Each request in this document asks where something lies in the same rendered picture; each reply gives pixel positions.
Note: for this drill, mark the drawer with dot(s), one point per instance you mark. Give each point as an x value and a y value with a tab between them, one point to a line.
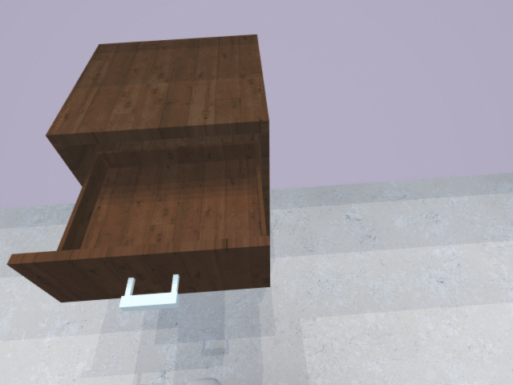
149	213

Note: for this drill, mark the handle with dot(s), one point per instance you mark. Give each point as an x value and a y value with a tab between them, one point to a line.
131	302

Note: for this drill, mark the cabinet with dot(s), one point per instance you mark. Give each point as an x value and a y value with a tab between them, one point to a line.
166	93

